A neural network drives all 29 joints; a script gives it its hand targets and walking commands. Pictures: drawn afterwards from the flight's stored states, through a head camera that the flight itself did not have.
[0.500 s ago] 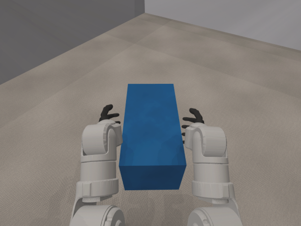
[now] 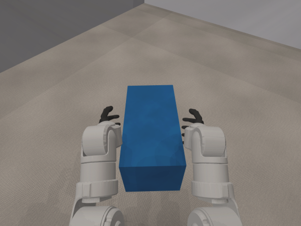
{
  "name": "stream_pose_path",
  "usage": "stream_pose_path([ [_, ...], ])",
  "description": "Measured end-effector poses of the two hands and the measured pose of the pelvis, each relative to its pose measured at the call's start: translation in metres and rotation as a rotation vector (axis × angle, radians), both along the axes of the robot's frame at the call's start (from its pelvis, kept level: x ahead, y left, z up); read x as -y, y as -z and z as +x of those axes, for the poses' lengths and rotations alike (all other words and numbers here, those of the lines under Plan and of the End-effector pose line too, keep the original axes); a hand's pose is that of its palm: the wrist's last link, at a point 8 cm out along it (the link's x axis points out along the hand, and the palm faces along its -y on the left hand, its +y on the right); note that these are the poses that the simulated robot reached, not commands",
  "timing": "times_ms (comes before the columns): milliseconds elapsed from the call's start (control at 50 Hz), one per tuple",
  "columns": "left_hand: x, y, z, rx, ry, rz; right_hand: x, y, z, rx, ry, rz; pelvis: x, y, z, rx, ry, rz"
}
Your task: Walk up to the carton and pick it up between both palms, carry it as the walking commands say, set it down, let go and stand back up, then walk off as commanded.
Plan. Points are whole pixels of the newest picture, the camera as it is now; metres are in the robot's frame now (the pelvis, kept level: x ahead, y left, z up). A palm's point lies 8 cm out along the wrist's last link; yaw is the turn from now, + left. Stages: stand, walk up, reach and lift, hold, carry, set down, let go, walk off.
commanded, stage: carry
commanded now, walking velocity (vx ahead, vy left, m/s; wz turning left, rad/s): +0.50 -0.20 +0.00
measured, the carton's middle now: (151, 133) +0.39 +0.01 -0.01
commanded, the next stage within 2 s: none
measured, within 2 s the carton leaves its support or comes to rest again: neither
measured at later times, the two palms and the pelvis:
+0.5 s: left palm (140, 71) +0.54 +0.04 +0.12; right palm (210, 75) +0.54 -0.18 +0.10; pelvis +0.22 -0.08 +0.00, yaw +3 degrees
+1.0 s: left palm (152, 48) +0.71 +0.00 +0.10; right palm (210, 52) +0.71 -0.23 +0.08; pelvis +0.38 -0.12 +0.00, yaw +2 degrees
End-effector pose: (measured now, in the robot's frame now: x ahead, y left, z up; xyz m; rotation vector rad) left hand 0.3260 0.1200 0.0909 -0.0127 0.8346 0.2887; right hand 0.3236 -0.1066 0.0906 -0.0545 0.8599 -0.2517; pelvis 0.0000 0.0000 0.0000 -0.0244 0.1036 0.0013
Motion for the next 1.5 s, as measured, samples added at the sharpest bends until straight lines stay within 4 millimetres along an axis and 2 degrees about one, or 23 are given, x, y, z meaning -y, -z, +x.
stream_pose_path([
  [80, 0.023, -0.001, 0.031, 0.016, 0.0, 0.006, 0.024, 0.0, 0.031, 0.017, 0.0, 0.009, 0.023, 0.003, 0.031, 0.002, 0.0, 0.01],
  [140, 0.045, 0.001, 0.057, 0.036, -0.002, 0.028, 0.046, 0.008, 0.059, 0.038, -0.006, 0.037, 0.044, 0.012, 0.057, 0.015, -0.009, 0.034],
  [240, 0.067, -0.009, 0.092, 0.016, 0.0, 0.05, 0.069, 0.004, 0.099, 0.021, -0.036, 0.064, 0.066, 0.002, 0.097, 0.038, -0.028, 0.058],
  [340, 0.076, -0.023, 0.132, 0.038, -0.015, 0.068, 0.077, -0.008, 0.142, 0.047, -0.049, 0.061, 0.078, -0.003, 0.14, 0.056, -0.041, 0.074],
  [460, 0.078, -0.03, 0.189, 0.065, -0.015, 0.07, 0.079, -0.015, 0.199, 0.077, -0.048, 0.061, 0.079, -0.001, 0.2, 0.084, -0.041, 0.081],
  [520, 0.074, -0.022, 0.22, 0.058, -0.015, 0.058, 0.075, -0.01, 0.23, 0.07, -0.048, 0.052, 0.075, 0.004, 0.231, 0.077, -0.041, 0.077],
  [600, 0.064, -0.002, 0.264, 0.033, -0.007, 0.035, 0.065, 0.006, 0.272, 0.045, -0.037, 0.033, 0.065, 0.013, 0.271, 0.051, -0.032, 0.042],
  [680, 0.066, 0.013, 0.299, -0.013, 0.004, 0.007, 0.067, 0.014, 0.303, -0.001, -0.016, 0.012, 0.067, 0.007, 0.298, 0.01, -0.016, 0.022],
  [760, 0.076, 0.015, 0.326, -0.025, -0.002, 0.001, 0.077, 0.016, 0.33, -0.014, -0.003, 0.024, 0.077, 0.001, 0.322, -0.003, -0.013, 0.019],
  [880, 0.1, 0.007, 0.365, 0.038, -0.018, 0.027, 0.102, 0.014, 0.373, 0.051, -0.028, 0.058, 0.105, 0.009, 0.361, 0.009, -0.033, 0.057],
  [980, 0.116, -0.004, 0.381, 0.036, -0.002, 0.044, 0.118, 0.007, 0.387, 0.052, -0.023, 0.069, 0.115, 0.0, 0.376, 0.012, -0.022, 0.076],
  [1080, 0.116, -0.008, 0.382, 0.046, 0.0, 0.045, 0.118, 0.003, 0.388, 0.065, -0.023, 0.062, 0.114, 0.001, 0.378, 0.025, -0.02, 0.077],
  [1280, 0.081, 0.003, 0.354, 0.038, -0.041, -0.008, 0.082, -0.001, 0.368, 0.06, -0.047, 0.005, 0.097, 0.007, 0.359, 0.036, -0.057, 0.035],
  [1500, 0.09, -0.008, 0.328, 0.066, -0.041, -0.001, 0.091, -0.008, 0.343, 0.085, -0.053, 0.029, 0.104, 0.008, 0.339, 0.068, -0.056, 0.047],
])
